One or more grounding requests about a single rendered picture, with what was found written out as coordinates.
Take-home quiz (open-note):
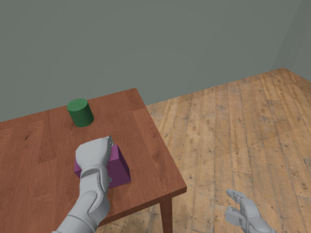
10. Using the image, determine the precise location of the sponge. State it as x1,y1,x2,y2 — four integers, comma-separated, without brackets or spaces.
74,144,131,189

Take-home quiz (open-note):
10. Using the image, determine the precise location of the robot left forearm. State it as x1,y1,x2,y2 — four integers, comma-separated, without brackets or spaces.
52,165,110,233

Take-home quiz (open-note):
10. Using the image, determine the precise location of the robot right forearm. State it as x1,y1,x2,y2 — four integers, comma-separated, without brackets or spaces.
246,217,277,233

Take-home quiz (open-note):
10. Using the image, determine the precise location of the left robot hand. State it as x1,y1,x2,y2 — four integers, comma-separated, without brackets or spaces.
75,136,114,183

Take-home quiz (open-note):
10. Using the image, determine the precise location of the right robot hand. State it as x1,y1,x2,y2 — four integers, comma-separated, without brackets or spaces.
225,189,262,233

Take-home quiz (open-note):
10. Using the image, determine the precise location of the table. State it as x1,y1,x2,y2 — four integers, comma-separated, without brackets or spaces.
0,88,187,233

